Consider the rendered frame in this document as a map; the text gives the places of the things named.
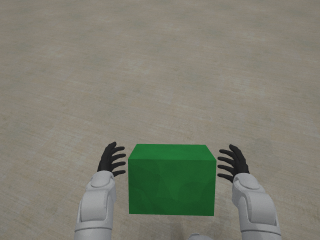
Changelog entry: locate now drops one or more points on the robot left hand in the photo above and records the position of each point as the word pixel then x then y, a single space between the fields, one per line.
pixel 107 159

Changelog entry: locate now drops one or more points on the robot left forearm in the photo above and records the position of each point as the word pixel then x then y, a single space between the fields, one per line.
pixel 94 219

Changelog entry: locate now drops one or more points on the robot right forearm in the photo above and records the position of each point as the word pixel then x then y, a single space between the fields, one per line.
pixel 258 217

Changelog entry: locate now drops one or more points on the robot right hand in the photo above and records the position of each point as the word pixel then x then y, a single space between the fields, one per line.
pixel 238 163

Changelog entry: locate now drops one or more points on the carton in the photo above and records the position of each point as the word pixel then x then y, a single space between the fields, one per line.
pixel 171 179

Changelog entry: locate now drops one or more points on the right robot shin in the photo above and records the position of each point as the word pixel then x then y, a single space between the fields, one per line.
pixel 194 234

